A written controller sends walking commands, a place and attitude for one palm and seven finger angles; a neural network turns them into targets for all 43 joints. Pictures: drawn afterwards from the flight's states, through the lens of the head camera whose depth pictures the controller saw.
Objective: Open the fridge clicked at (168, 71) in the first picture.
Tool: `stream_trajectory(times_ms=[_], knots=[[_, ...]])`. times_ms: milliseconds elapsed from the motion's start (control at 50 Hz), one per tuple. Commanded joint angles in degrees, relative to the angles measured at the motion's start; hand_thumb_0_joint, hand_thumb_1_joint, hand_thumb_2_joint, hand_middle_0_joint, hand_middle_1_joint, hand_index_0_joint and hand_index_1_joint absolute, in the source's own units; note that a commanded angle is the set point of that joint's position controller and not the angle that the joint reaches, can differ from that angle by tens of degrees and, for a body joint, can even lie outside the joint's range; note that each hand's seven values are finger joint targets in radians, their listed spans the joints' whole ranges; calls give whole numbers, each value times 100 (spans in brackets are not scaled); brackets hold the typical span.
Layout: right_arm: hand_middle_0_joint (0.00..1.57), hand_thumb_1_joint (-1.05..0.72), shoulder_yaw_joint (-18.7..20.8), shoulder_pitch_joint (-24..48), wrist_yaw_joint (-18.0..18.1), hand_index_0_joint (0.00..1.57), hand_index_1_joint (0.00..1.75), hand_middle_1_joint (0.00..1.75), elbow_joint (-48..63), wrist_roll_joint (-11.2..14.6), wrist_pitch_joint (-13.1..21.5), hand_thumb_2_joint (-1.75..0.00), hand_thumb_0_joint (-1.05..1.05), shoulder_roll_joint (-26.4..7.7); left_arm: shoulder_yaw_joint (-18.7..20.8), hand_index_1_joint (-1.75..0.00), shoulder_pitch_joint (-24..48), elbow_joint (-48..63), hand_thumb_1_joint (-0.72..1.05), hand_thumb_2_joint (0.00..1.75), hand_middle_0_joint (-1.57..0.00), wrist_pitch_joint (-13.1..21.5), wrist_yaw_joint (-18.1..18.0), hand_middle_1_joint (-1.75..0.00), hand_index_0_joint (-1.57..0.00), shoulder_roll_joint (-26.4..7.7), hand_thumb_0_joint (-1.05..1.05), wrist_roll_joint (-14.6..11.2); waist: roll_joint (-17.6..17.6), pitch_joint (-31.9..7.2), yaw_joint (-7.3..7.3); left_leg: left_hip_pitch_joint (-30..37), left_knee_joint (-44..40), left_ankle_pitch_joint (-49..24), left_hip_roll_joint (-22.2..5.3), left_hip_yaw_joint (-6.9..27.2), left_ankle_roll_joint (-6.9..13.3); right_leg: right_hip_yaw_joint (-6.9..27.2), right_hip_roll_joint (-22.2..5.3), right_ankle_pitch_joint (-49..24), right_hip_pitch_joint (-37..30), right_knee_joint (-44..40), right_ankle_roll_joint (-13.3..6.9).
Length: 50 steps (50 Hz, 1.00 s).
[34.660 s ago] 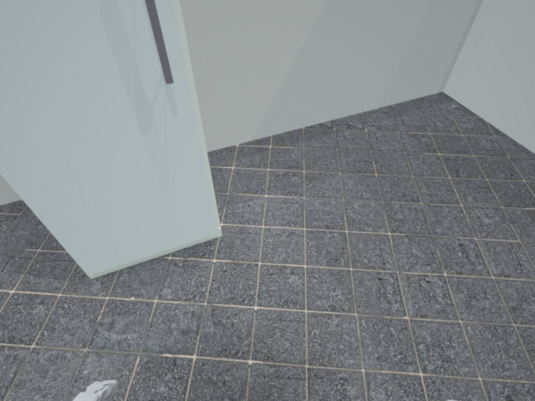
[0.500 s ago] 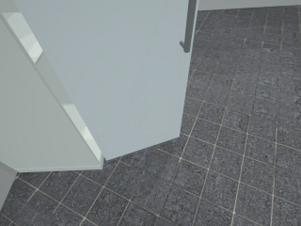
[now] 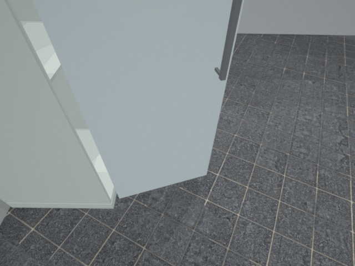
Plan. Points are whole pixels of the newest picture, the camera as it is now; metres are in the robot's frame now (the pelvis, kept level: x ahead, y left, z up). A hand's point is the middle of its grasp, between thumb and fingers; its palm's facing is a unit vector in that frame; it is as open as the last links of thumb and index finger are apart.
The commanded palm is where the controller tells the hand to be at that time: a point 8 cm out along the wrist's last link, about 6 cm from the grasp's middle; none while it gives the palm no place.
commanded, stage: let the arm hang, fingers relaxed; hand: right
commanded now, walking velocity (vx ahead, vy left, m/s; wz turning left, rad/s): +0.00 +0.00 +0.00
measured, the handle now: (228, 28) +0.70 -0.10 +0.22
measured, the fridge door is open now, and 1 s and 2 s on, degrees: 72 72 72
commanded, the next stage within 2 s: look to check the result in 0.16 s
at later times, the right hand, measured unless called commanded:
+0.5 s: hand out of the picture +0.01 -0.17 -0.18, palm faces +0.00 +0.98 -0.20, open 7.4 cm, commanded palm none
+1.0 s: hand out of the picture +0.06 -0.20 -0.17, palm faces -0.01 +0.96 -0.26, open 7.4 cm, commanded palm none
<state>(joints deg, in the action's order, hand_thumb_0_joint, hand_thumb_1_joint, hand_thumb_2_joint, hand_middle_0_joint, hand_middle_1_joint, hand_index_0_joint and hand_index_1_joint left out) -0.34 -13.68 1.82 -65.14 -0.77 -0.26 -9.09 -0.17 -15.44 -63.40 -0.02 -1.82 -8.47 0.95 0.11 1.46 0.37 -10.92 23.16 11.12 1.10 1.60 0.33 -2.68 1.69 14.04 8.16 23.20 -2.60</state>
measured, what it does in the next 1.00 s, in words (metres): stands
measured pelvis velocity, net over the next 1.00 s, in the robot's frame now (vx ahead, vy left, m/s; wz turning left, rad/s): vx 0.00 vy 0.01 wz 0.00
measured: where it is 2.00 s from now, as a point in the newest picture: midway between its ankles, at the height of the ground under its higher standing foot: outside the picture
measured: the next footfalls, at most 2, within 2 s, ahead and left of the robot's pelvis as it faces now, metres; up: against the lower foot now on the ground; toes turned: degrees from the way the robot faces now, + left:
none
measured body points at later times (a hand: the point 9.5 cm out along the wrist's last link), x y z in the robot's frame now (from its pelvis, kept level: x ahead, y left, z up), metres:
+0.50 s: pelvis +0.00 +0.01 +0.00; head +0.01 +0.00 +0.45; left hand -0.01 +0.23 -0.16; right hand +0.02 -0.22 -0.16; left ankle +0.02 +0.12 -0.74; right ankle -0.02 -0.09 -0.74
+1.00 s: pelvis +0.00 +0.01 +0.00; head +0.02 +0.01 +0.45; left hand +0.03 +0.28 -0.15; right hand +0.06 -0.25 -0.15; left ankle +0.02 +0.12 -0.74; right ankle -0.02 -0.09 -0.74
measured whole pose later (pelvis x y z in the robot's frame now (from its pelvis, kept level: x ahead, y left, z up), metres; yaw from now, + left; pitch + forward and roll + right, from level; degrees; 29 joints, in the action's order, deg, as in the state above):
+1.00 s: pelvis +0.00 +0.01 +0.00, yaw +0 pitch -1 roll +0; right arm 0.8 -8.3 0.8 -65.1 -0.8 0.7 -14.1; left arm 0.7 -11.0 -64.3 0.3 -1.3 -13.9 1.1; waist -0.1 3.4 0.7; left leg -9.8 20.9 10.0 2.0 1.2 1.4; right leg -2.3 0.7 12.9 7.0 21.0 -1.5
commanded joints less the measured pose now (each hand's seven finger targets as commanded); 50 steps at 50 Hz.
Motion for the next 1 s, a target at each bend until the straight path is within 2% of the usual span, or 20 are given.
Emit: stream_trajectory(times_ms=[0, 120, 200, 320, 400, 520, 780, 920, 980], knots=[[20, -90, 129, -297, 7, 20, 30, 30, 145, 11, 89, -90, 0, -562, 128, -30, -347, 90, 90, 90, -20, 71, -79, -30, -20, -563, 0, 4, -163, 226, 27, -97, -386, -468, -540, 450, 204, 638, -730, -513, 237, -563, -26], [20, -90, 146, -341, 18, 20, 30, 30, 115, 4, 116, -90, 0, -594, 155, -30, -374, 70, 90, 90, -20, 83, -94, -30, -20, -609, 0, -12, -152, 101, 27, -36, -361, -718, -548, 469, 227, 599, -744, -758, 113, -463, -25], [20, -90, 146, -301, 16, 20, 30, 30, 87, 8, 106, -90, 0, -566, 159, -30, -383, 29, 90, 90, -20, 77, -97, -30, -20, -605, 0, -3, -121, 241, 34, -95, -385, -491, -528, 468, 220, 631, -758, -520, 201, -560, -27], [20, -90, 175, -277, 23, 20, 30, 30, 117, 3, 138, -90, 0, -665, 195, -30, -372, 38, 90, 90, -20, 78, -90, -30, -20, -690, 0, -12, 67, 146, 45, -58, -419, -563, -540, 523, 258, 604, -738, -549, 132, -470, -36], [20, -90, 183, -201, 16, 20, 30, 30, 123, 8, 129, -90, 0, -670, 197, -30, -325, 14, 90, 90, -20, 73, -88, -30, -20, -693, 0, 3, -82, 224, 49, -87, -451, -419, -544, 520, 256, 605, -744, -403, 184, -529, -23], [20, -90, 219, -92, 7, 20, 30, 30, 167, 2, 157, -90, 0, -833, 222, -30, -231, 62, 90, 90, -20, 98, -87, -30, -20, -866, 0, -4, -85, 97, 46, 5, -413, -733, -554, 541, 279, 608, -778, -686, 85, -495, -27], [20, -90, 268, 309, -36, 20, 30, 30, 262, 0, 167, -90, 0, -1153, 256, -30, 125, 101, 90, 90, -20, 99, -47, -30, -20, -1203, 0, 17, -68, 143, 52, 34, -584, -403, -580, 588, 282, 673, -793, -403, 107, -641, -12], [20, -90, 307, 502, -57, 20, 30, 30, 306, 4, 207, -90, 0, -1401, 275, -30, 341, 165, 90, 90, -20, 132, -34, -30, -20, -1448, 0, 4, -57, -229, 49, 253, -521, -906, -637, 573, 299, 677, -828, -830, -121, -583, -1], [20, -90, 307, 594, -67, 20, 30, 30, 306, 10, 206, -90, 0, -1464, 277, -30, 428, 147, 90, 90, -20, 125, -29, -30, -20, -1503, 0, 11, -38, -150, 53, 249, -569, -888, -661, 568, 292, 677, -833, -779, -107, -634, 11]])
